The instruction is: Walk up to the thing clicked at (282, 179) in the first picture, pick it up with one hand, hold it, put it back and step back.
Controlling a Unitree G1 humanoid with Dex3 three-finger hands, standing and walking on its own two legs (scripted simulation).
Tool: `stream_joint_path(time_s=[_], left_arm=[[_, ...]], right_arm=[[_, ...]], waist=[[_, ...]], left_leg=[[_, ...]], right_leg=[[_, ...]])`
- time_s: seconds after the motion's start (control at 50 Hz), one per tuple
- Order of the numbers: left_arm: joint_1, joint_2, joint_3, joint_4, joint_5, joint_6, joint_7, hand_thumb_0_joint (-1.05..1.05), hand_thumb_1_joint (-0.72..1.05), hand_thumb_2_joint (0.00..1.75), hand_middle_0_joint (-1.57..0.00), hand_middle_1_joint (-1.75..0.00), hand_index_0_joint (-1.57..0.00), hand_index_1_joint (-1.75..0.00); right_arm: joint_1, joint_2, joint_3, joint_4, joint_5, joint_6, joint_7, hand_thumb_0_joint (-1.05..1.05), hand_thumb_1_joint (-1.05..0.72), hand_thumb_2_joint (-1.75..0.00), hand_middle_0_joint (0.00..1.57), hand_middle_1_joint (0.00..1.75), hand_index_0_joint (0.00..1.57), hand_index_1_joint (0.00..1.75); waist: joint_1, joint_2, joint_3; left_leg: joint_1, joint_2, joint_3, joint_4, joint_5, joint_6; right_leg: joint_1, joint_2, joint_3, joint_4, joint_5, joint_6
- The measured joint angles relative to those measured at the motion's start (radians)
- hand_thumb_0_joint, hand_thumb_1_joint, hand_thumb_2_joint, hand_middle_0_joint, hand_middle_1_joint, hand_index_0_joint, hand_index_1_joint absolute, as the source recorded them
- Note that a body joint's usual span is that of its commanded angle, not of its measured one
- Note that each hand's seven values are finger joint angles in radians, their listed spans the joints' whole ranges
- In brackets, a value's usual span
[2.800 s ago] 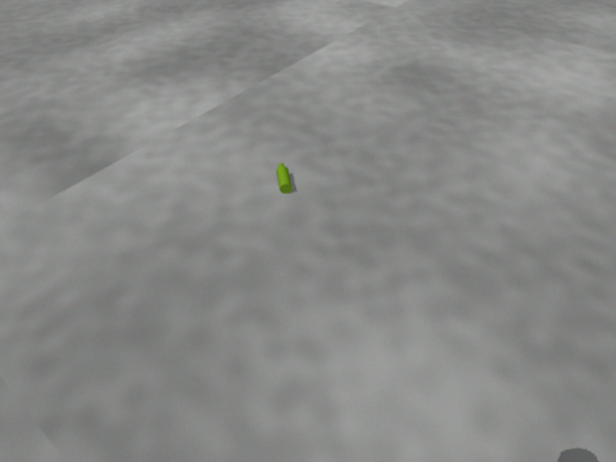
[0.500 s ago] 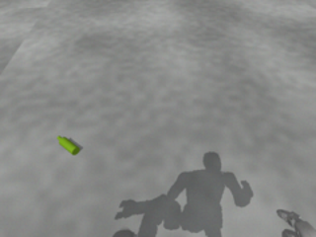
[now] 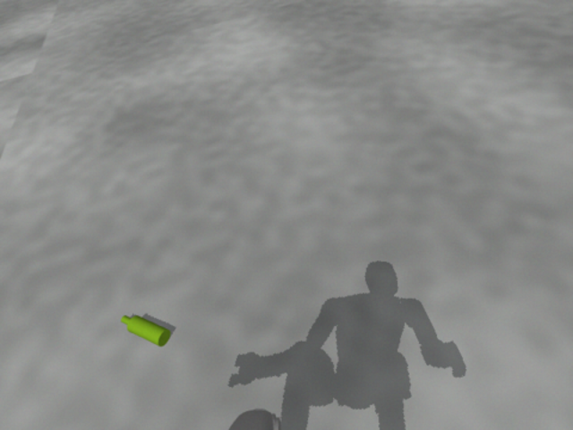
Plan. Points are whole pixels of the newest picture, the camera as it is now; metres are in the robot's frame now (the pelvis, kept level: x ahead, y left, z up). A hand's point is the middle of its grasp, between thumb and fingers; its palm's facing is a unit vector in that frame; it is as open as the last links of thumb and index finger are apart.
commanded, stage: walk up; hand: left
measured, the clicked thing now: (143, 328) +0.62 +0.64 -0.70
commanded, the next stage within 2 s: none
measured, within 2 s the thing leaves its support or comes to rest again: neither
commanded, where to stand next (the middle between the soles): +0.14 +0.55 m, yaw -27 degrees
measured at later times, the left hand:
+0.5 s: hand out of the picture +0.23 +0.53 -0.11, palm faces -0.25 -0.80 -0.54, open 7.4 cm
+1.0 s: hand out of the picture +0.25 +0.84 -0.15, palm faces -0.21 -0.75 -0.62, open 7.4 cm
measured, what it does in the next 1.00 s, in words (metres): steps to the left, turning right: left foot, then right foot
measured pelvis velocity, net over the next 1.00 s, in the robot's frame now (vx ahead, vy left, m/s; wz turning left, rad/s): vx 0.06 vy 0.54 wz -0.31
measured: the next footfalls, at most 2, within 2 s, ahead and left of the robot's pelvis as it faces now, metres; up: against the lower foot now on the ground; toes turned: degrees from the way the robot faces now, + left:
left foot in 0.16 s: +0.09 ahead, +0.29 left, +0.00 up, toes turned -2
right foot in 0.54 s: +0.16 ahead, +0.17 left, +0.00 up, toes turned -16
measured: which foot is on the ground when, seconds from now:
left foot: up 0.00-0.14, down 0.16-0.54, up 0.56-0.86, down 0.88-1.00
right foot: down 0.00-0.20, up 0.22-0.52, down 0.54-0.92, up 0.94-1.00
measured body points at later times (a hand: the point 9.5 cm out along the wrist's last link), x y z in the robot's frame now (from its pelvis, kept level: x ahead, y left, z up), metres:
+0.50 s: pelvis +0.06 +0.26 +0.01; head +0.13 +0.23 +0.45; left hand +0.24 +0.57 -0.08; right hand +0.02 -0.06 -0.10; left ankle +0.05 +0.29 -0.70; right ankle +0.11 +0.16 -0.67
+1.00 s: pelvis +0.06 +0.54 -0.03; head +0.10 +0.52 +0.41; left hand +0.26 +0.88 -0.11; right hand +0.05 +0.19 -0.13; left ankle +0.10 +0.67 -0.70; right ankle +0.08 +0.29 -0.65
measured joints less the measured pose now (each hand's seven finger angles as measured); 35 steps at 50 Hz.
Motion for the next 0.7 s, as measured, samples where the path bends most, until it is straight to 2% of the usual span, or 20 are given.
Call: stream_joint_path(time_s=[0.08, 0.14, 0.16, 0.18, 0.2, 0.22, 0.24, 0.28, 0.34, 0.4, 0.5, 0.52, 0.54, 0.58, 0.6, 0.62, 0.66, 0.7], left_arm=[[0.018, 0.01, 0.002, -0.01, 0.021, -0.003, -0.014, 0.01, 0.89, 0.9, -0.22, -0.3, -0.21, -0.3], [0.021, 0.036, 0.009, -0.017, 0.031, -0.004, -0.017, 0.01, 0.89, 0.9, -0.22, -0.3, -0.21, -0.31], [0.019, 0.046, 0.012, -0.019, 0.033, -0.004, -0.017, 0.01, 0.89, 0.9, -0.22, -0.3, -0.21, -0.31], [0.012, 0.06, 0.016, -0.018, 0.032, -0.003, -0.015, 0.01, 0.89, 0.9, -0.22, -0.3, -0.21, -0.31], [-0.002, 0.081, 0.023, -0.011, 0.031, 0.003, -0.011, 0.01, 0.89, 0.9, -0.22, -0.3, -0.21, -0.31], [-0.014, 0.098, 0.032, 0.0, 0.026, 0.011, -0.003, 0.01, 0.89, 0.9, -0.22, -0.3, -0.21, -0.31], [-0.026, 0.102, 0.038, 0.016, 0.018, 0.022, 0.009, 0.01, 0.89, 0.9, -0.22, -0.3, -0.21, -0.3], [-0.06, 0.091, 0.029, 0.048, 0.006, 0.037, 0.029, 0.01, 0.9, 0.9, -0.21, -0.3, -0.21, -0.3], [-0.088, 0.091, 0.019, 0.052, -0.026, 0.031, 0.025, 0.01, 0.9, 0.9, -0.21, -0.3, -0.21, -0.3], [-0.101, 0.078, 0.006, 0.031, -0.043, 0.027, 0.015, 0.01, 0.9, 0.9, -0.21, -0.3, -0.21, -0.3], [-0.106, 0.025, -0.013, -0.024, -0.048, 0.021, 0.004, 0.01, 0.9, 0.9, -0.21, -0.3, -0.21, -0.3], [-0.101, 0.019, -0.013, -0.038, -0.045, 0.016, 0.003, 0.01, 0.9, 0.9, -0.21, -0.3, -0.21, -0.3], [-0.092, 0.018, -0.012, -0.052, -0.041, 0.009, 0.004, 0.0, 0.9, 0.9, -0.21, -0.3, -0.21, -0.3], [-0.091, 0.0, -0.006, -0.075, -0.029, 0.006, 0.013, 0.0, 0.9, 0.9, -0.21, -0.3, -0.21, -0.3], [-0.092, -0.003, -0.007, -0.083, -0.023, 0.013, 0.016, 0.0, 0.9, 0.9, -0.21, -0.3, -0.21, -0.3], [-0.097, -0.002, -0.01, -0.085, -0.02, 0.022, 0.02, 0.0, 0.9, 0.9, -0.21, -0.3, -0.21, -0.3], [-0.111, -0.005, -0.007, -0.08, -0.017, 0.032, 0.028, 0.0, 0.9, 0.9, -0.21, -0.3, -0.21, -0.3], [-0.112, -0.013, -0.003, -0.08, -0.009, 0.031, 0.028, 0.0, 0.9, 0.9, -0.21, -0.3, -0.21, -0.3]], right_arm=[[-0.041, -0.033, -0.016, -0.028, 0.006, -0.007, 0.015, 0.0, -0.9, -0.89, 0.21, 0.3, 0.2, 0.3], [-0.057, -0.059, -0.035, -0.046, 0.007, -0.007, 0.02, 0.0, -0.9, -0.89, 0.2, 0.3, 0.2, 0.3], [-0.059, -0.069, -0.042, -0.052, 0.008, -0.009, 0.02, 0.0, -0.9, -0.89, 0.2, 0.3, 0.2, 0.3], [-0.062, -0.073, -0.05, -0.054, 0.007, -0.014, 0.017, 0.0, -0.9, -0.89, 0.2, 0.3, 0.2, 0.3], [-0.067, -0.061, -0.057, -0.053, 0.004, -0.023, 0.011, 0.0, -0.9, -0.89, 0.2, 0.3, 0.2, 0.3], [-0.066, -0.047, -0.055, -0.056, -0.002, -0.034, 0.006, 0.0, -0.9, -0.89, 0.2, 0.3, 0.2, 0.3], [-0.057, -0.037, -0.047, -0.06, -0.003, -0.046, 0.0, 0.0, -0.91, -0.89, 0.2, 0.3, 0.2, 0.3], [-0.027, -0.019, -0.033, -0.051, 0.005, -0.055, -0.013, 0.0, -0.91, -0.89, 0.2, 0.3, 0.2, 0.3], [0.007, 0.039, -0.013, -0.035, 0.002, -0.042, -0.031, 0.0, -0.9, -0.89, 0.2, 0.3, 0.2, 0.3], [0.045, 0.067, -0.001, -0.037, 0.001, -0.043, -0.039, 0.0, -0.9, -0.89, 0.21, 0.3, 0.21, 0.3], [0.092, 0.049, -0.013, -0.065, -0.01, -0.024, -0.048, 0.0, -0.9, -0.89, 0.21, 0.3, 0.21, 0.3], [0.095, 0.045, -0.017, -0.069, -0.01, -0.018, -0.047, 0.0, -0.9, -0.89, 0.21, 0.3, 0.21, 0.3], [0.098, 0.043, -0.021, -0.072, -0.007, -0.011, -0.047, 0.0, -0.9, -0.89, 0.21, 0.3, 0.21, 0.3], [0.075, 0.033, -0.025, -0.066, 0.003, 0.001, -0.049, 0.0, -0.9, -0.89, 0.21, 0.3, 0.21, 0.3], [0.069, 0.035, -0.023, -0.066, 0.006, 0.009, -0.051, 0.0, -0.9, -0.89, 0.21, 0.3, 0.2, 0.3], [0.069, 0.041, -0.02, -0.067, 0.006, 0.015, -0.054, 0.0, -0.9, -0.89, 0.21, 0.3, 0.2, 0.3], [0.065, 0.046, -0.011, -0.064, 0.006, 0.023, -0.051, 0.0, -0.9, -0.89, 0.2, 0.3, 0.2, 0.3], [0.049, 0.033, -0.007, -0.063, 0.008, 0.025, -0.034, 0.0, -0.9, -0.89, 0.21, 0.3, 0.2, 0.3]], waist=[[0.018, -0.011, -0.012], [0.026, -0.025, -0.02], [0.028, -0.029, -0.021], [0.027, -0.044, -0.016], [0.027, -0.086, 0.004], [0.028, -0.121, 0.023], [0.025, -0.127, 0.031], [-0.001, -0.099, 0.032], [-0.033, -0.126, 0.044], [-0.06, -0.145, 0.061], [-0.093, -0.11, 0.084], [-0.094, -0.103, 0.087], [-0.088, -0.102, 0.089], [-0.062, -0.05, 0.123], [-0.056, -0.034, 0.13], [-0.049, -0.031, 0.128], [-0.034, -0.038, 0.116], [-0.02, -0.047, 0.098]], left_leg=[[0.003, 0.049, -0.035, -0.078, 0.039, 0.017], [0.044, 0.06, -0.026, -0.168, -0.004, 0.026], [0.066, 0.056, -0.016, -0.206, -0.023, 0.029], [0.086, 0.041, 0.003, -0.229, -0.088, -0.006], [0.095, 0.009, 0.042, -0.217, -0.111, -0.022], [0.105, -0.013, 0.079, -0.201, -0.116, -0.021], [0.108, -0.014, 0.096, -0.186, -0.121, -0.012], [0.113, -0.004, 0.094, -0.196, -0.12, 0.02], [0.171, -0.032, 0.134, -0.312, -0.069, 0.058], [0.234, -0.069, 0.181, -0.43, -0.019, 0.09], [0.277, -0.121, 0.247, -0.5, 0.0, 0.143], [0.269, -0.127, 0.262, -0.472, -0.007, 0.137], [0.249, -0.133, 0.276, -0.416, -0.011, 0.114], [0.171, -0.12, 0.198, -0.206, -0.034, 0.019], [0.126, -0.124, 0.145, -0.083, -0.065, -0.019], [0.081, -0.128, 0.105, 0.033, -0.088, -0.041], [0.012, -0.11, 0.046, 0.197, -0.081, -0.044], [-0.016, -0.069, -0.01, 0.239, -0.035, -0.021]], right_leg=[[-0.024, -0.051, 0.078, 0.026, -0.024, 0.019], [-0.065, -0.088, 0.136, 0.058, -0.046, 0.021], [-0.081, -0.1, 0.155, 0.07, -0.053, 0.024], [-0.097, -0.12, 0.18, 0.086, -0.06, 0.024], [-0.113, -0.149, 0.225, 0.113, -0.062, 0.006], [-0.137, -0.154, 0.268, 0.176, -0.064, -0.014], [-0.163, -0.116, 0.283, 0.268, -0.118, -0.024], [-0.206, -0.03, 0.221, 0.432, -0.193, -0.041], [-0.251, 0.034, 0.129, 0.521, -0.146, -0.044], [-0.247, 0.064, 0.049, 0.439, -0.101, -0.037], [-0.161, 0.072, -0.043, 0.136, 0.013, -0.046], [-0.124, 0.068, -0.056, 0.049, 0.076, -0.053], [-0.074, 0.065, -0.058, -0.04, 0.104, -0.065], [-0.056, 0.095, -0.052, -0.042, 0.071, -0.058], [-0.053, 0.096, -0.054, -0.028, 0.07, -0.053], [-0.051, 0.083, -0.053, -0.014, 0.066, -0.052], [-0.044, 0.043, -0.041, -0.003, 0.063, -0.052], [-0.043, 0.002, -0.011, -0.004, 0.068, -0.041]])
